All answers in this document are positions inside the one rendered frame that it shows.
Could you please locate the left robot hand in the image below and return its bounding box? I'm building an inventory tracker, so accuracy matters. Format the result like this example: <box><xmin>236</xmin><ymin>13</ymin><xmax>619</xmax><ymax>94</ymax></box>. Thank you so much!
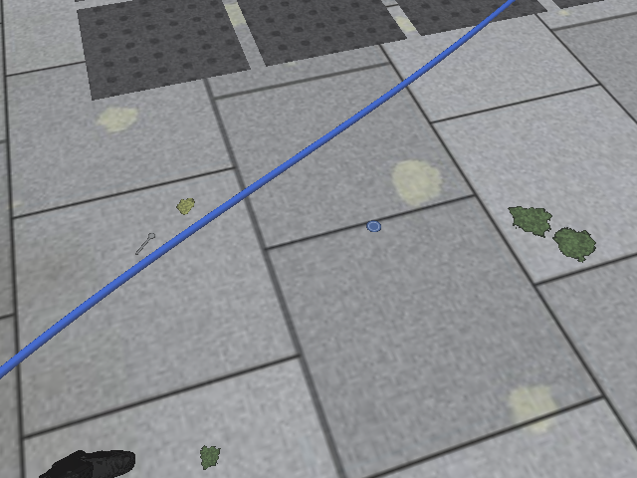
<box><xmin>39</xmin><ymin>450</ymin><xmax>135</xmax><ymax>478</ymax></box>

